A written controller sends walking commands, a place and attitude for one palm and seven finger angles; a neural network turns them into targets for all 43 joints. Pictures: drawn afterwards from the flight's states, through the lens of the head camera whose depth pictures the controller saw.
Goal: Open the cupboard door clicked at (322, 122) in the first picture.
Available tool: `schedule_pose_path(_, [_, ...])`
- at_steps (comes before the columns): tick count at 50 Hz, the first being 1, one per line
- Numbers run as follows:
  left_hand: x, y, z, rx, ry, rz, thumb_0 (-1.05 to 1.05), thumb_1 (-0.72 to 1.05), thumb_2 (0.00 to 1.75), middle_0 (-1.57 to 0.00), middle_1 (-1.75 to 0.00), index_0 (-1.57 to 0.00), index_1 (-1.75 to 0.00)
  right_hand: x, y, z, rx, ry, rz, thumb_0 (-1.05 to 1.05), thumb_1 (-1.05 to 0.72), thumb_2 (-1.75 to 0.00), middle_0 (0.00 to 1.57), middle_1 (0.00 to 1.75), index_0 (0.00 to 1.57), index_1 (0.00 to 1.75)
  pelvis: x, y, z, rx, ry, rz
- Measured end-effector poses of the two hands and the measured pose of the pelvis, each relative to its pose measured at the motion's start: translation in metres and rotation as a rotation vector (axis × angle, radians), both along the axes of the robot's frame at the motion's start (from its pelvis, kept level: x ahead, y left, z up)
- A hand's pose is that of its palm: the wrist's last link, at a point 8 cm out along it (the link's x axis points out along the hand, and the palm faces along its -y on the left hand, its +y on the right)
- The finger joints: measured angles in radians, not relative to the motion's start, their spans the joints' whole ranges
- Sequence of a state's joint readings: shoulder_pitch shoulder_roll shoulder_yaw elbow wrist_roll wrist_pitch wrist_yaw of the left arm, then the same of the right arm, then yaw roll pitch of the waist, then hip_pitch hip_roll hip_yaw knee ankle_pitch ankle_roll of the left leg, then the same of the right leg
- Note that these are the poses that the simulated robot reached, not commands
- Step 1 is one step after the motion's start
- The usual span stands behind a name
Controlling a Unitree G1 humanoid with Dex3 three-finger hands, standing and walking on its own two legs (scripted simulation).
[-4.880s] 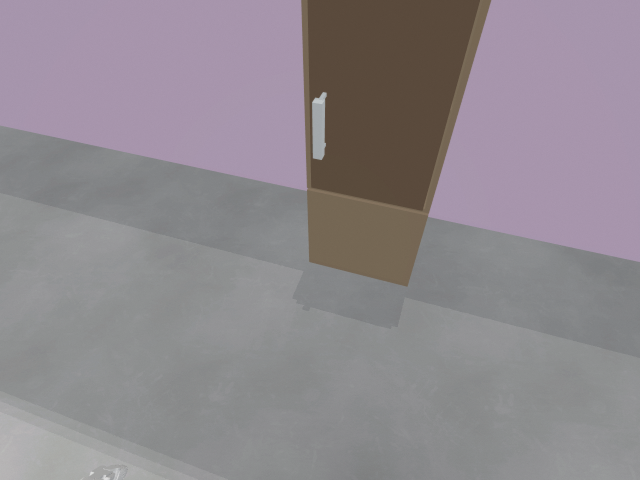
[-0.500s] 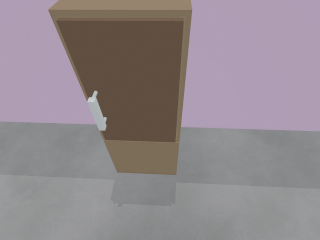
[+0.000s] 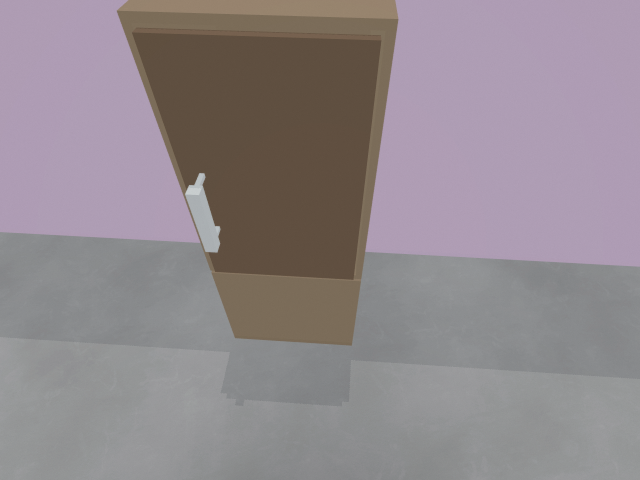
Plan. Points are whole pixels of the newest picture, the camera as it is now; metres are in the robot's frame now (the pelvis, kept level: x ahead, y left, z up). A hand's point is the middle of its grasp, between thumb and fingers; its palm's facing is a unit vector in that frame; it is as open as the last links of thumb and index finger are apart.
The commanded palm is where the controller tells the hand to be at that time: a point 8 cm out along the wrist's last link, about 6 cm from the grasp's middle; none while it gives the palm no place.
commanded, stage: look again from close up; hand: left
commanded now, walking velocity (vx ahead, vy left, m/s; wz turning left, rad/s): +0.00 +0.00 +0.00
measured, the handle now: (207, 213) +0.61 +0.27 -0.10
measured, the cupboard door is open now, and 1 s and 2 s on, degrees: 0 0 0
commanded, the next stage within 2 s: shuffle to correct the standing spot in 0.36 s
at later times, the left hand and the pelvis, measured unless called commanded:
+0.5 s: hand out of the picture -0.03 +0.18 -0.18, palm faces +0.04 -0.98 -0.18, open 7.3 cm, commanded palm none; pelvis -0.02 +0.02 +0.00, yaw +1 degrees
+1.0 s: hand out of the picture +0.01 +0.21 -0.18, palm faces +0.06 -0.98 -0.18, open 7.3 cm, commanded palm none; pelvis +0.01 +0.04 -0.01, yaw +0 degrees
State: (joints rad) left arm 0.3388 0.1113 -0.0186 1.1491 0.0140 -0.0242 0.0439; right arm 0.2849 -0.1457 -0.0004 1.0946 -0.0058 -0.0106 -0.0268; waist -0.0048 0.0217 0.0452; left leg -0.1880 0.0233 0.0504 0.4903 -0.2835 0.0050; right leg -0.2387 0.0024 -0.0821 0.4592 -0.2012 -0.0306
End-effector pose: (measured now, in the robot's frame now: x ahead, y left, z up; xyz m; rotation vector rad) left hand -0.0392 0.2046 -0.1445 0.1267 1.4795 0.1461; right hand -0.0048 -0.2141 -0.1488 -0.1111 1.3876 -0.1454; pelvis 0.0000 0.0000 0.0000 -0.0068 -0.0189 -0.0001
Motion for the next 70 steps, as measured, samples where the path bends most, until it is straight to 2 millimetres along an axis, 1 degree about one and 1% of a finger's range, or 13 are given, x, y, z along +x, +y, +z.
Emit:
schedule_pose_path(7, [0.006, 0.011, -0.003, 0.002, -0.062, 0.004, 0.01, 0.91, 0.90, -0.20, -0.30, -0.20, -0.30, 0.000, 0.010, -0.003, 0.002, -0.053, 0.016, 0.02, -0.92, -0.90, 0.20, 0.30, 0.20, 0.30, -0.006, 0.010, -0.003, 0.009, -0.024, 0.011])
schedule_pose_path(12, [0.016, 0.019, -0.001, 0.009, -0.118, -0.001, 0.01, 0.91, 0.90, -0.20, -0.30, -0.20, -0.30, -0.008, 0.016, -0.002, 0.008, -0.062, 0.020, 0.02, -0.93, -0.90, 0.20, 0.30, 0.20, 0.30, -0.011, 0.013, -0.002, 0.013, -0.027, 0.011])
schedule_pose_path(17, [0.017, 0.025, 0.000, 0.018, -0.136, -0.005, 0.01, 0.92, 0.90, -0.20, -0.30, -0.20, -0.30, -0.020, 0.021, -0.001, 0.015, -0.052, 0.014, 0.01, -0.92, -0.90, 0.20, 0.30, 0.20, 0.30, -0.016, 0.015, -0.001, 0.015, -0.028, 0.010])
schedule_pose_path(30, [-0.009, 0.019, -0.004, -0.010, -0.094, 0.018, 0.01, 0.91, 0.90, -0.20, -0.30, -0.20, -0.30, -0.050, 0.024, -0.002, 0.016, 0.023, 0.008, 0.01, -0.91, -0.90, 0.20, 0.30, 0.20, 0.30, -0.024, 0.017, -0.003, 0.012, -0.026, 0.009])
schedule_pose_path(38, [-0.024, 0.029, -0.015, -0.033, -0.048, 0.068, 0.01, 0.91, 0.90, -0.20, -0.30, -0.20, -0.30, -0.054, 0.027, 0.001, -0.022, 0.050, 0.007, 0.01, -0.91, -0.90, 0.20, 0.30, 0.20, 0.30, -0.017, 0.030, -0.008, 0.004, -0.022, 0.015])
schedule_pose_path(42, [-0.013, 0.040, -0.012, -0.035, -0.033, 0.044, 0.01, 0.91, 0.90, -0.20, -0.30, -0.20, -0.30, -0.055, 0.037, 0.004, -0.027, 0.043, -0.022, 0.01, -0.91, -0.90, 0.20, 0.30, 0.20, 0.30, -0.009, 0.039, -0.006, 0.004, -0.013, 0.004])
schedule_pose_path(47, [0.026, 0.046, -0.002, -0.024, -0.099, 0.014, 0.01, 0.91, 0.90, -0.20, -0.30, -0.20, -0.30, -0.052, 0.049, 0.005, 0.004, 0.064, -0.035, 0.01, -0.91, -0.90, 0.20, 0.30, 0.20, 0.30, 0.003, 0.042, -0.001, 0.004, -0.005, 0.003])
schedule_pose_path(50, [0.045, 0.052, -0.004, 0.011, -0.144, 0.011, 0.02, 0.93, 0.90, -0.20, -0.30, -0.20, -0.30, -0.046, 0.054, -0.004, 0.028, 0.076, -0.034, 0.01, -0.91, -0.90, 0.20, 0.30, 0.20, 0.30, 0.012, 0.041, -0.008, 0.018, -0.003, 0.000])
schedule_pose_path(53, [0.053, 0.059, -0.003, 0.025, -0.181, 0.044, 0.02, 0.94, 0.90, -0.20, -0.30, -0.20, -0.30, -0.028, 0.057, -0.008, 0.038, 0.085, -0.002, 0.01, -0.91, -0.90, 0.20, 0.30, 0.20, 0.30, 0.019, 0.046, -0.009, 0.002, -0.010, 0.023])
schedule_pose_path(59, [0.048, 0.077, -0.003, 0.010, -0.130, 0.075, 0.01, 0.92, 0.90, -0.20, -0.30, -0.20, -0.30, 0.045, 0.061, 0.007, 0.002, -0.036, 0.040, 0.02, -0.92, -0.90, 0.20, 0.30, 0.20, 0.30, 0.036, 0.065, -0.002, 0.004, -0.006, 0.039])
schedule_pose_path(63, [0.054, 0.099, -0.018, -0.017, -0.078, 0.070, 0.01, 0.91, 0.90, -0.20, -0.30, -0.20, -0.30, 0.081, 0.063, 0.007, -0.065, -0.130, 0.052, 0.02, -0.93, -0.90, 0.20, 0.30, 0.20, 0.30, 0.052, 0.089, -0.014, -0.009, -0.001, 0.033])
schedule_pose_path(66, [0.070, 0.116, -0.022, -0.011, -0.062, 0.053, 0.01, 0.91, 0.90, -0.20, -0.30, -0.20, -0.30, 0.089, 0.073, 0.007, -0.089, -0.130, 0.046, 0.02, -0.93, -0.90, 0.20, 0.30, 0.20, 0.30, 0.061, 0.099, -0.016, 0.007, 0.006, 0.025])
schedule_pose_path(70, [0.103, 0.125, -0.012, 0.002, -0.106, 0.034, 0.01, 0.92, 0.90, -0.20, -0.30, -0.20, -0.30, 0.094, 0.093, 0.011, -0.062, -0.089, 0.046, 0.01, -0.92, -0.90, 0.20, 0.30, 0.20, 0.30, 0.072, 0.104, -0.006, 0.016, 0.019, 0.022])
